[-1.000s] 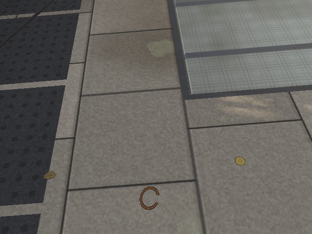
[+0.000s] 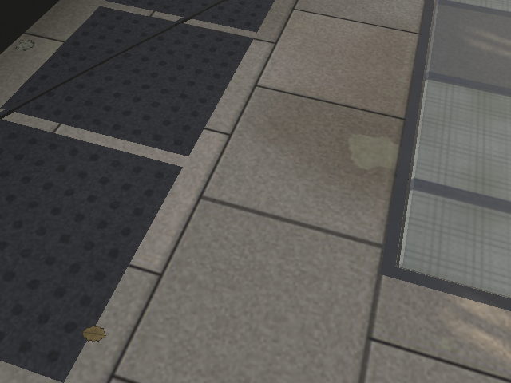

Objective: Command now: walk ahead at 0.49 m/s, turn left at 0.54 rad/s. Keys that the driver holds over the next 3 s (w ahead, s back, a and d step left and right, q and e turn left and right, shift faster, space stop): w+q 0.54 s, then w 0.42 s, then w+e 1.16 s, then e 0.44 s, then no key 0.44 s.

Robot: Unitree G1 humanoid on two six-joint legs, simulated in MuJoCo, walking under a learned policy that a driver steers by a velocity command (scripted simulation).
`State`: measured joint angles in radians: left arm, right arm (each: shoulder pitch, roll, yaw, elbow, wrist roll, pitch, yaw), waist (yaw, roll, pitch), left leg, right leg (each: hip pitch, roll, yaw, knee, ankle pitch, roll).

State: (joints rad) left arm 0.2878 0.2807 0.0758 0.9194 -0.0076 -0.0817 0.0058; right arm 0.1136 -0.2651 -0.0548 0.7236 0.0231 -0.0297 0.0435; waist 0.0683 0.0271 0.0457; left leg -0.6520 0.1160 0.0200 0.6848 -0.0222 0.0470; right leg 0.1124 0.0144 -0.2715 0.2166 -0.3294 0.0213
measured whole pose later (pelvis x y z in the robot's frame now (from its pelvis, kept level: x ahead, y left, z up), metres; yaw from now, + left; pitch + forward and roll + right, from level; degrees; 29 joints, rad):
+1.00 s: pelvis +0.55 +0.11 +0.01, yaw +25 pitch +2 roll -2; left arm 0.39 0.29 0.05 0.89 -0.03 -0.07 -0.02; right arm 0.05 -0.26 -0.03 0.60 0.02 -0.07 0.03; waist 0.12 0.03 0.02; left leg -0.57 0.06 -0.02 0.57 -0.06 0.02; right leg 0.01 0.02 -0.03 0.26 -0.30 0.00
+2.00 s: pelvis +1.08 +0.25 +0.01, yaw -7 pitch +2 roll +0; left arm 0.34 0.30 0.08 0.73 -0.03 -0.03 0.01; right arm 0.03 -0.28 -0.04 0.67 0.00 -0.10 0.02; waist 0.09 0.04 0.03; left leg -0.57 0.03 -0.10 0.52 0.01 -0.05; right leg -0.11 0.11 0.17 0.42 -0.34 -0.06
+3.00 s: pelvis +1.35 +0.23 +0.00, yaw -33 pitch +0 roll +0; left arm 0.17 0.24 0.04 0.69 0.03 0.03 0.01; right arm 0.19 -0.24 -0.02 0.81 -0.04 0.00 0.00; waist 0.01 -0.03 0.02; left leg -0.26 0.02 0.00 0.56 -0.29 -0.01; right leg -0.33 0.04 0.07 0.52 -0.18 0.00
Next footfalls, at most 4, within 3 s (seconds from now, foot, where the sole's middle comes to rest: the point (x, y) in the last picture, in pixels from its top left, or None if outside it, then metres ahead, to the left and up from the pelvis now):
0.08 left None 0.23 0.11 -0.77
0.58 right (286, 353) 0.54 -0.03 -0.77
1.06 left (162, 295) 0.68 0.31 -0.77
1.58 right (231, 202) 1.02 0.16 -0.77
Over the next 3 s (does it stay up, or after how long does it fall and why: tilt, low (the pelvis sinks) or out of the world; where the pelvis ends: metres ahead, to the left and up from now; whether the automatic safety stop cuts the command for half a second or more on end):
stays up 1.35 0.23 0.00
